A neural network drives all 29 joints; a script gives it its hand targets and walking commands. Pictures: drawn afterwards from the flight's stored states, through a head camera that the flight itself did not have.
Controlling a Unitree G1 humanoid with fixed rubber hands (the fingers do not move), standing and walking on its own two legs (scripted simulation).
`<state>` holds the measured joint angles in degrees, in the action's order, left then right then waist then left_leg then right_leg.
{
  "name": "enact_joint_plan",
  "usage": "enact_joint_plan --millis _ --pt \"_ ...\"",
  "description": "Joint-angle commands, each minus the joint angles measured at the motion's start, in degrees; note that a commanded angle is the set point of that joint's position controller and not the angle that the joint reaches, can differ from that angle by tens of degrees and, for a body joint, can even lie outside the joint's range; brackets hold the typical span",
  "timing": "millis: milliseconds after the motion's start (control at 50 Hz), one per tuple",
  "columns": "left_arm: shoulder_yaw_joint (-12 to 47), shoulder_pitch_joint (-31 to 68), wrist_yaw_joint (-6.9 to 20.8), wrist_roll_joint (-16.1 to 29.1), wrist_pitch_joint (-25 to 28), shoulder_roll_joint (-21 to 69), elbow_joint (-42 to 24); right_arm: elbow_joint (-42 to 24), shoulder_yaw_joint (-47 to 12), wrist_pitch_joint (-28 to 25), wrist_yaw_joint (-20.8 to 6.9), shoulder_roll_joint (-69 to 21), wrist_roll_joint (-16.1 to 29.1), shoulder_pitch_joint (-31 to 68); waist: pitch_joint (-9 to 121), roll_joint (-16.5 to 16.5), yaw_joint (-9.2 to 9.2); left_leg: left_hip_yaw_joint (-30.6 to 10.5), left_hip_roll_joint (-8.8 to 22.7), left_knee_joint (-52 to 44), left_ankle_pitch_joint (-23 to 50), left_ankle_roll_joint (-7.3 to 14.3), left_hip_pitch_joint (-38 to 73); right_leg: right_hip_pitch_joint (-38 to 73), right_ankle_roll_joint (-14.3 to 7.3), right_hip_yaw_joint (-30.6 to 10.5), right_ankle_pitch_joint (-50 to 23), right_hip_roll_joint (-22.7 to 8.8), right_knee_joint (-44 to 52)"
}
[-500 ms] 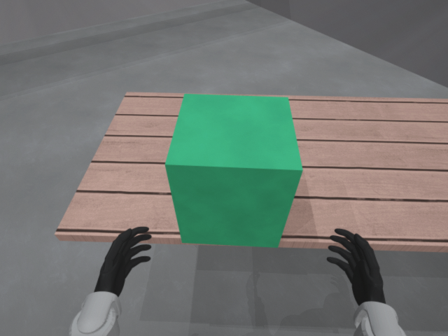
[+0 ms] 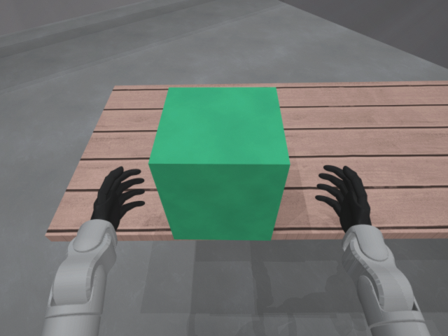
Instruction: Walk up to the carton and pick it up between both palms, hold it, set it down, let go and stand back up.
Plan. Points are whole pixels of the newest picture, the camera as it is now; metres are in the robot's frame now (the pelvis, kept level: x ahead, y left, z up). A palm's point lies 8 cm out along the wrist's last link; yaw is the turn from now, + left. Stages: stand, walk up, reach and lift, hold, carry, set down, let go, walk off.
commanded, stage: reach and lift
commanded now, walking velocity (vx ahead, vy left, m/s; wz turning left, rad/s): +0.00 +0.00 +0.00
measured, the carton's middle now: (222, 167) +0.42 +0.04 +0.05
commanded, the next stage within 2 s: none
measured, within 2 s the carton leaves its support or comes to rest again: neither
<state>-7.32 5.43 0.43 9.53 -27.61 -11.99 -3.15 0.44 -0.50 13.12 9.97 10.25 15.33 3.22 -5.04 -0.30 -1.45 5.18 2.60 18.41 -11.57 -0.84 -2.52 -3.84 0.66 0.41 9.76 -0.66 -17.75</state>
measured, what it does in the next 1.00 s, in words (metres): stands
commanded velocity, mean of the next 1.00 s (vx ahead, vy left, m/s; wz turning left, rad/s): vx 0.00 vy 0.00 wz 0.00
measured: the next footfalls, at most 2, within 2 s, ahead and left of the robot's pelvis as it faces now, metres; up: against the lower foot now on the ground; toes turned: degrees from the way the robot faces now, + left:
none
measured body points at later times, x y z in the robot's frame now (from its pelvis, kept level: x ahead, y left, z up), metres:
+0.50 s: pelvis -0.01 +0.00 +0.00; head +0.00 +0.00 +0.45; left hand +0.37 +0.22 +0.16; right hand +0.37 -0.19 +0.14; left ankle -0.01 +0.12 -0.75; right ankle +0.00 -0.13 -0.75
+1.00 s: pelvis +0.00 +0.00 +0.00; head +0.00 +0.01 +0.45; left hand +0.43 +0.22 +0.21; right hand +0.44 -0.17 +0.20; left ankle -0.01 +0.12 -0.75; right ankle +0.00 -0.13 -0.75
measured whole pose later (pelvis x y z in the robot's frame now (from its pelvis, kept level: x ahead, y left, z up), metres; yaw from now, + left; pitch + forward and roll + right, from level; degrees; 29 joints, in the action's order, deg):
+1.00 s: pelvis +0.00 +0.00 +0.00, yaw +2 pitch +4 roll -1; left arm -4.4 52.6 -0.9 12.3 -34.3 -22.3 33.3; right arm 39.9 0.0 22.6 9.8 16.4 23.4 51.2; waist 4.4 0.6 2.5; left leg 2.2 3.2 22.5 -11.7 -1.1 -14.5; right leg -12.5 0.4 3.1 8.4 -0.2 -17.2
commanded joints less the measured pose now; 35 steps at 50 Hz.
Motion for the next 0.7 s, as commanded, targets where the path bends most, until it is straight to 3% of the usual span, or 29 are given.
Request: enact_joint_plan --millis 0,100,240,380,520,680 --pt "-4.3 19.6 0.4 0.4 0.2 -8.3 -11.9 -11.7 2.0 -0.8 1.3 5.7 0.6 19.0 16.6 1.4 0.99 -0.9 -3.3 0.0 17.1 -0.7 3.1 5.0 0.6 -1.7 -18.9 2.3 -0.6" --pt "-4.5 26.9 0.6 0.7 -2.1 -10.4 -9.0 -7.0 2.1 1.6 2.0 6.7 2.1 24.3 18.7 -0.7 2.03 -1.2 -3.2 0.3 15.7 -0.8 1.7 4.7 0.7 -2.0 -19.3 2.0 -1.2" --pt "-4.5 37.9 0.1 0.1 -6.8 -11.7 -1.7 0.2 3.0 5.6 1.6 9.8 4.2 36.5 21.2 -3.3 1.57 -1.2 -2.4 0.7 13.0 -0.9 0.0 2.5 -0.2 -1.1 -13.2 2.4 -1.2" --pt "-5.9 45.1 -0.8 1.0 -8.9 -14.7 1.7 2.8 3.0 6.4 1.0 13.2 5.9 46.7 28.0 -1.2 1.01 -1.3 -2.4 2.6 18.5 -0.8 0.7 3.0 -0.2 -0.4 -16.9 3.4 -2.0" --pt "-5.3 53.2 -0.5 1.8 -8.7 -16.5 12.3 11.4 1.4 8.3 0.3 14.2 7.6 54.9 25.8 2.0 1.16 -1.7 -2.4 1.4 13.8 0.2 -1.9 2.7 0.2 -0.5 -15.2 3.1 -1.2" --pt "-1.5 67.4 -1.4 3.2 -4.7 -18.8 21.7 21.8 3.2 8.7 -1.1 14.4 7.2 66.1 29.7 -2.3 3.25 -3.0 -2.9 0.7 8.8 0.2 -3.0 -0.1 -0.4 -0.6 -9.5 2.5 0.0"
